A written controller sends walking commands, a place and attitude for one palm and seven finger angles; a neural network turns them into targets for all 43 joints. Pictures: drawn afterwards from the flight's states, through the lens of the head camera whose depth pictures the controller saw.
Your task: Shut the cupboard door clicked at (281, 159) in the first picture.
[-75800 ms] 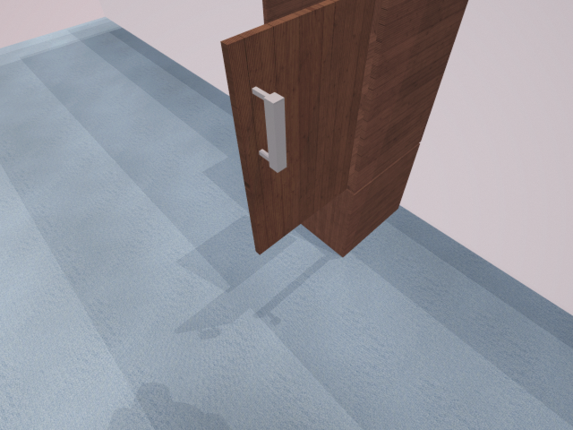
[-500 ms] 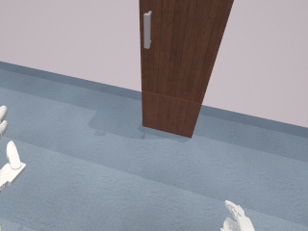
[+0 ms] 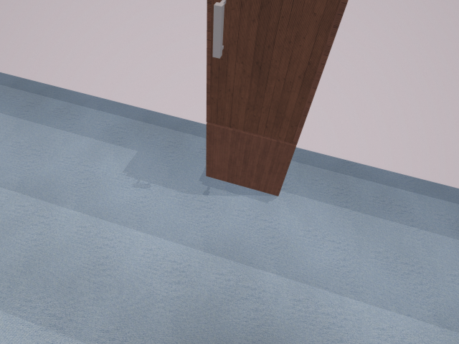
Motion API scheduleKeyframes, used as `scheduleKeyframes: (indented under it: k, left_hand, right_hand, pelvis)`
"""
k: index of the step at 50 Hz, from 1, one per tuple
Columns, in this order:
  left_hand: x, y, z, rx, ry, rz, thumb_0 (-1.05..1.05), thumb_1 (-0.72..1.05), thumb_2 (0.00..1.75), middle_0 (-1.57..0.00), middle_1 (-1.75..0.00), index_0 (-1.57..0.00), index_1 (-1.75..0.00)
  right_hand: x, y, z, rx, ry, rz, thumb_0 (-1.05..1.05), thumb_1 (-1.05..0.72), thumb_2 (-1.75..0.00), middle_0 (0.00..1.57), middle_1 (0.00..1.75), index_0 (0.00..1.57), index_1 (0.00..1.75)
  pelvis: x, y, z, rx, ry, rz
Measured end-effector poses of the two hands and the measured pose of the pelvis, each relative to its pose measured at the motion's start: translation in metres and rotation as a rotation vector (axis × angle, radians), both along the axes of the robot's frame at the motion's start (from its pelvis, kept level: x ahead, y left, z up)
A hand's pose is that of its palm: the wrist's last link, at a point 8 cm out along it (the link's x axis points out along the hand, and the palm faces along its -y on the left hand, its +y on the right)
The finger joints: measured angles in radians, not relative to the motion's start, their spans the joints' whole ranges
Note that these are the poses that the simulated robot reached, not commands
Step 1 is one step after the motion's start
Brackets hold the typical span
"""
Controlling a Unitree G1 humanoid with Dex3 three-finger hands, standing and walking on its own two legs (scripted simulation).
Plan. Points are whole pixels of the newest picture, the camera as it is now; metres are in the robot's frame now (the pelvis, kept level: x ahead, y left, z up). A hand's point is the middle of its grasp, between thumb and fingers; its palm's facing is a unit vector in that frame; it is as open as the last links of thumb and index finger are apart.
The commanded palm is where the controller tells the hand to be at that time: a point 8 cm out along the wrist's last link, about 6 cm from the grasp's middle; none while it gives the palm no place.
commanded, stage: let the arm hang, fingers relaxed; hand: left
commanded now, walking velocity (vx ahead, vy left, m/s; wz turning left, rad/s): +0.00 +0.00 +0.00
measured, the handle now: (220, 29) +1.00 +0.08 +0.08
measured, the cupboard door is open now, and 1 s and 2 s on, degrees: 0 0 0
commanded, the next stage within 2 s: look to check the result in 0.68 s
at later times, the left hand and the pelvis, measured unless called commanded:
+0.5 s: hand out of the picture +0.04 +0.21 -0.16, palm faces -0.02 -0.96 -0.26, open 7.4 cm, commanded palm none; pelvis +0.00 +0.00 +0.01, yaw -1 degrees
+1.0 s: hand out of the picture +0.05 +0.23 -0.16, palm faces -0.02 -0.96 -0.29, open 7.4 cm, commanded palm none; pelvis +0.02 +0.00 +0.01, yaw -1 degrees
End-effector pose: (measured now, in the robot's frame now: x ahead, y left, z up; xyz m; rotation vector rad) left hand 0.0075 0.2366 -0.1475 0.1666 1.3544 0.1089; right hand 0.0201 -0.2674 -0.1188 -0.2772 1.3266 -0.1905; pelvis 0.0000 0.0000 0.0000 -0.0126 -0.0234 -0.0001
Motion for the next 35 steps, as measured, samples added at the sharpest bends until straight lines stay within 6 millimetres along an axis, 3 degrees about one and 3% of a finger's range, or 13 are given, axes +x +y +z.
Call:
scheduleKeyframes:
  k: [5, 10, 17, 25, 35]
  left_hand:
    - [-0.032, 0.014, 0.009, 0.045, 0.092, 0.031, 0.0, 0.93, 0.89, -0.2, -0.3, -0.2, -0.3]
    - [-0.037, 0.028, 0.02, 0.099, 0.109, 0.038, 0.0, 0.92, 0.89, -0.2, -0.3, -0.2, -0.29]
    - [-0.011, 0.034, 0.025, 0.125, 0.041, 0.019, 0.0, 0.91, 0.89, -0.2, -0.3, -0.2, -0.29]
    - [0.025, 0.021, 0.02, 0.081, -0.038, -0.013, 0.0, 0.9, 0.89, -0.2, -0.3, -0.2, -0.29]
    - [0.04, 0.014, 0.015, 0.049, -0.042, -0.021, 0.0, 0.9, 0.89, -0.2, -0.3, -0.2, -0.29]
  right_hand:
    - [-0.021, 0.009, -0.009, 0.032, 0.057, -0.036, 0.01, -0.91, -0.9, 0.2, 0.3, 0.2, 0.29]
    - [-0.023, 0.02, -0.019, 0.076, 0.048, -0.054, 0.01, -0.91, -0.9, 0.2, 0.3, 0.2, 0.29]
    - [-0.012, 0.029, -0.023, 0.107, 0.003, -0.063, 0.0, -0.91, -0.9, 0.2, 0.3, 0.2, 0.3]
    - [-0.005, 0.024, -0.017, 0.084, -0.015, -0.069, 0.0, -0.91, -0.9, 0.2, 0.3, 0.2, 0.3]
    - [-0.002, 0.01, -0.008, 0.037, 0.002, -0.072, 0.0, -0.91, -0.9, 0.2, 0.3, 0.2, 0.3]
  pelvis:
    - [0.0, 0.001, 0.003, -0.004, -0.006, -0.002]
    - [0.0, 0.004, 0.005, 0.0, -0.016, -0.011]
    - [0.001, 0.004, 0.006, 0.005, -0.026, -0.021]
    - [0.002, 0.005, 0.007, 0.009, -0.022, -0.024]
    - [0.01, 0.005, 0.008, 0.008, -0.015, -0.021]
